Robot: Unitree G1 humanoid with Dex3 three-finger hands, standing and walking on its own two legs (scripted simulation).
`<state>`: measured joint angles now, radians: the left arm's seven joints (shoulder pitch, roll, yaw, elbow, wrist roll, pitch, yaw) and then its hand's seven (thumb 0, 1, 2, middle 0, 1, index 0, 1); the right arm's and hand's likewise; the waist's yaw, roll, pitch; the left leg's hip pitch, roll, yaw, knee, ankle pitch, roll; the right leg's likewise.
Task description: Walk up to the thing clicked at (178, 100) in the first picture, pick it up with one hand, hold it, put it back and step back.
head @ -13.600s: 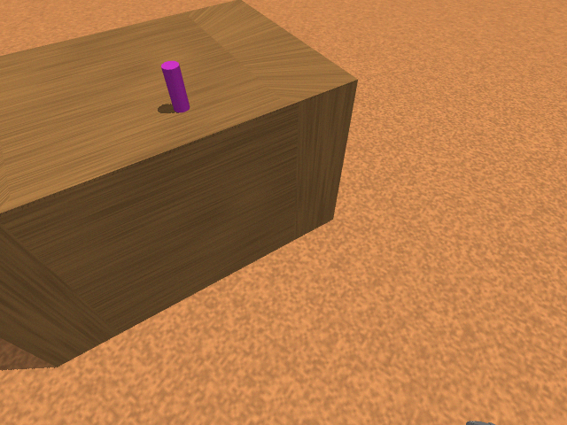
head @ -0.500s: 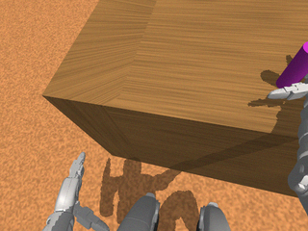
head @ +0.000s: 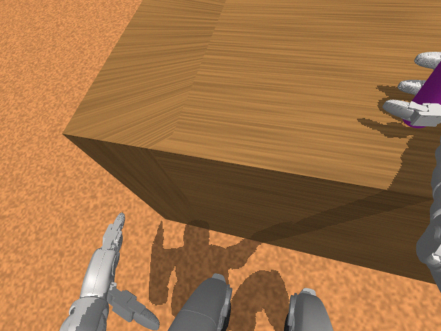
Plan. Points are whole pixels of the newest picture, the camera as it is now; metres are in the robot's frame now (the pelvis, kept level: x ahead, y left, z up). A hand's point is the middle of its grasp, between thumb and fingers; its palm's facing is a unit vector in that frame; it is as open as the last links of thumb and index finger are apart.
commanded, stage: close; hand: right
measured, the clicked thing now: (435, 94) +0.52 -0.24 +0.07
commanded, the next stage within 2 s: settle in 0.10 s
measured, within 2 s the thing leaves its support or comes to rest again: leaves its support in 0.34 s
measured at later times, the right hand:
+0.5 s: hand out of the picture +0.52 -0.23 +0.11, palm faces +0.21 +0.98 +0.01, open 5.9 cm
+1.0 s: hand out of the picture +0.52 -0.23 +0.14, palm faces +0.19 +0.98 +0.01, open 5.8 cm
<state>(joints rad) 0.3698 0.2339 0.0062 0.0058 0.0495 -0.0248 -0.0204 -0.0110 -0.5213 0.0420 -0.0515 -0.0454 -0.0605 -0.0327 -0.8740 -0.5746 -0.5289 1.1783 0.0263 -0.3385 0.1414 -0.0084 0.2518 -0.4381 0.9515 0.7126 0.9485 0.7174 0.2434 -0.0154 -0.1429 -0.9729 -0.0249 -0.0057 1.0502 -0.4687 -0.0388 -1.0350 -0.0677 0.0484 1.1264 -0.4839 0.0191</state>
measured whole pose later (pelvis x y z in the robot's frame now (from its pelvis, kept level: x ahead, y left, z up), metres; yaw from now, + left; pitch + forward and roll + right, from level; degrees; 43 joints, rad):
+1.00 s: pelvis +0.01 +0.00 +0.02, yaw -1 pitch +19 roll +3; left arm 0.36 0.23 0.00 0.14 0.03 -0.04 -0.01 -0.01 -0.52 0.05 -0.06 -0.05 -0.06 -0.04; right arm -0.92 -0.57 -0.47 1.14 0.04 -0.25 0.13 -0.01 -0.09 -1.16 0.99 1.14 0.97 1.14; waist 0.20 -0.01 -0.13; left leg -0.82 -0.01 -0.02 0.92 -0.43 -0.04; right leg -0.87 -0.06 0.03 0.99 -0.44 0.02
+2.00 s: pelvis +0.02 +0.01 +0.06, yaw -1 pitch +6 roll +0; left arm 0.38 0.23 0.07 0.30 -0.03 -0.05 0.02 -0.01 -0.53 0.05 -0.06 -0.05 -0.06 -0.05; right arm -0.56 -0.31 -0.32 0.53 0.16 0.06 0.08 -0.01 -0.10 -1.15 0.98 1.13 0.97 1.15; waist 0.03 -0.04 -0.11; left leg -0.44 0.02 -0.04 0.71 -0.37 -0.03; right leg -0.47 -0.03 0.00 0.72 -0.35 0.02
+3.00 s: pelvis +0.00 +0.01 +0.08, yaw -3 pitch -2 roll +0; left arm 0.29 0.23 0.09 0.53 -0.03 -0.14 0.04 -0.01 -0.54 0.05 -0.06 -0.06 -0.06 -0.05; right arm -0.34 -0.25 -0.29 -0.04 0.21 0.47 0.03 -0.01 -0.10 -1.14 0.98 1.13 0.96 1.15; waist 0.01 -0.07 -0.07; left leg -0.25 0.03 -0.01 0.57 -0.30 -0.03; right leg -0.28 -0.03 0.02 0.57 -0.27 0.03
